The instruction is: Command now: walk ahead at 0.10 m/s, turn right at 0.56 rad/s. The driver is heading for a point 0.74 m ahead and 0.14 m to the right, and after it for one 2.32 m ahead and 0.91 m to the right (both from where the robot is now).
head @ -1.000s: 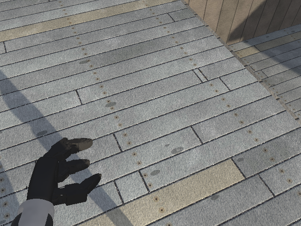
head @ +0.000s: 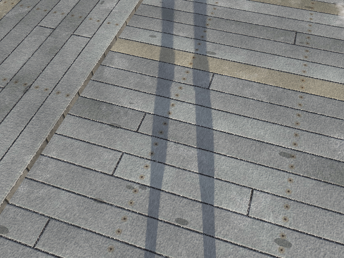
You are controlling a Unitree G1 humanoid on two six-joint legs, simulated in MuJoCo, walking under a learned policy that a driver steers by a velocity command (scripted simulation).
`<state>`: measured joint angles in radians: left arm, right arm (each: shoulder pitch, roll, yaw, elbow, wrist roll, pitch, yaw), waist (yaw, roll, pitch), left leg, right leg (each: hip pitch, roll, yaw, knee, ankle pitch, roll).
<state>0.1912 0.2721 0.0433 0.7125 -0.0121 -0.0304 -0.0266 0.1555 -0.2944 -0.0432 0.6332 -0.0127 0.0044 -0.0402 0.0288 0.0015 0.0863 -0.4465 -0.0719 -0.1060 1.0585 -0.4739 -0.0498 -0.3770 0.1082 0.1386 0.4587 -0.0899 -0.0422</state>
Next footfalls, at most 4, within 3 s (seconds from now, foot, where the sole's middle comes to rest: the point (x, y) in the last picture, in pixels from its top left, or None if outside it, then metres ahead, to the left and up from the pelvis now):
0.22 left None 0.16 0.12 -0.77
0.72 right None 0.03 -0.12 -0.77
1.16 left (224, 239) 0.50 -0.14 -0.77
1.60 right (265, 151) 0.90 -0.35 -0.77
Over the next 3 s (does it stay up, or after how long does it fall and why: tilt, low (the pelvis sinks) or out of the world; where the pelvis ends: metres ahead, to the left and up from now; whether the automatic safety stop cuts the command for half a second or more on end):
stays up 0.87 -0.28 0.00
